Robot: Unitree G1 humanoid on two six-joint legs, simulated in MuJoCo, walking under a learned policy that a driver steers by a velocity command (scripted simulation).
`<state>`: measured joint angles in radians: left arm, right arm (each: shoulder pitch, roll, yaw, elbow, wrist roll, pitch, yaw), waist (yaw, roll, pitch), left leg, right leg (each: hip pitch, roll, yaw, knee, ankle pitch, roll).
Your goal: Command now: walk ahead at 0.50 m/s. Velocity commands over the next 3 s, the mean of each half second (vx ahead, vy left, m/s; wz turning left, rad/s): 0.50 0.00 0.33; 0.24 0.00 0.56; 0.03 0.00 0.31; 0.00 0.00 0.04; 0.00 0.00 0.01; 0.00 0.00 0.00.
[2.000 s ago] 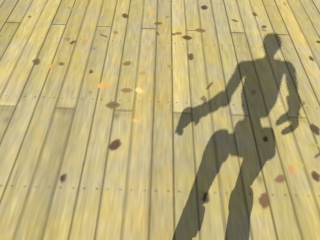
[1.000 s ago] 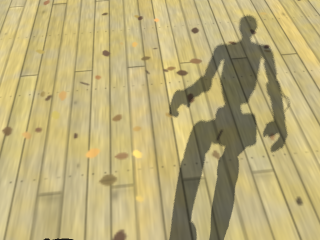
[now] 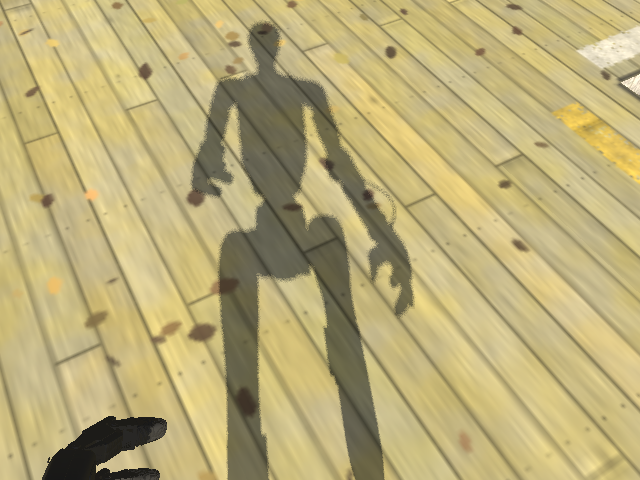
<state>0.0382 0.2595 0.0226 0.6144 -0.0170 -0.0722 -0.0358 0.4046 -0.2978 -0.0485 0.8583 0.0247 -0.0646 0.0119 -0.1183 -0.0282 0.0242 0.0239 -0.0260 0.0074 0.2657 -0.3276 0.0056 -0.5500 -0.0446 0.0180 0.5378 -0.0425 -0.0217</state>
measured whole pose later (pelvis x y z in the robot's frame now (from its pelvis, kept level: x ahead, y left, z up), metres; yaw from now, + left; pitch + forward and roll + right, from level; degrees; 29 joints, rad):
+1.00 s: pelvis +0.46 +0.06 +0.00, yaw +31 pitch +3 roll +0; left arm 0.08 0.29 0.04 0.69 0.00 -0.03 0.02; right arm 0.20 -0.32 -0.08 0.68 0.02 0.04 -0.03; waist -0.04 -0.02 0.04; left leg -0.30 -0.13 -0.17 0.51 -0.25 0.06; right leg -0.53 0.01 0.12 0.68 -0.21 0.09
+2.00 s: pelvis +0.50 +0.10 +0.00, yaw +39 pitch -2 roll +0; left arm 0.19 0.26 0.04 0.98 0.00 0.00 0.04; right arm 0.23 -0.23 -0.03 0.88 -0.01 0.00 -0.02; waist 0.02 0.00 0.03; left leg -0.14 -0.04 -0.04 0.48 -0.31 0.02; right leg -0.21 -0.05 0.02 0.47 -0.23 0.06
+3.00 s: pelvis +0.51 +0.09 +0.00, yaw +38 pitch -1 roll +0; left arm 0.25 0.19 0.02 1.13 0.00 0.01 0.05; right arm 0.31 -0.19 0.00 1.08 0.00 -0.01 -0.03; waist 0.01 -0.01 0.04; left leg -0.15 -0.02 -0.03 0.47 -0.30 0.01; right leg -0.23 -0.04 0.03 0.48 -0.22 0.04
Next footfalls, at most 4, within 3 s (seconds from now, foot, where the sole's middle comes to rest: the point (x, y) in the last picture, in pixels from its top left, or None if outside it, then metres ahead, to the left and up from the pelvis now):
0.04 right None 0.19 -0.12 -0.77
0.60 left None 0.45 0.15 -0.77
1.06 right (294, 396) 0.65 0.01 -0.77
1.40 left None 0.44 0.18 -0.77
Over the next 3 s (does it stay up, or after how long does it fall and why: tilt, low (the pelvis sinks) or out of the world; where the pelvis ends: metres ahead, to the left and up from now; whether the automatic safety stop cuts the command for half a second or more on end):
stays up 0.51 0.09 0.00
